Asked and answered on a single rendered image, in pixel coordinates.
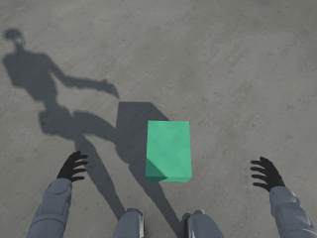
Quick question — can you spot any right robot thigh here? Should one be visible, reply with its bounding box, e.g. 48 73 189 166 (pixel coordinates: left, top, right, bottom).
187 213 225 238

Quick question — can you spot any right robot shin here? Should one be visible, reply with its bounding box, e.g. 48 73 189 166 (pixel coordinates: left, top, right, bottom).
192 209 205 216

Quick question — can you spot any right robot forearm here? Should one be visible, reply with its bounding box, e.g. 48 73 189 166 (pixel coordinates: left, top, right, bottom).
269 185 317 238

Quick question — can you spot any left robot forearm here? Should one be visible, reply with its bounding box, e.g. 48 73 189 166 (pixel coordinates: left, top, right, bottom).
26 178 72 238

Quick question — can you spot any carton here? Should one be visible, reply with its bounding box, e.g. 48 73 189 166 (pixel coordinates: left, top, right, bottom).
146 120 192 182

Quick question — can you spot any left robot hand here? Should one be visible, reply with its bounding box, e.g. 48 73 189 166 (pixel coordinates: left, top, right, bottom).
56 151 88 182

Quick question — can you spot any right robot hand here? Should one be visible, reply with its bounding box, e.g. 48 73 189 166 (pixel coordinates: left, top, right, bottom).
251 157 285 192

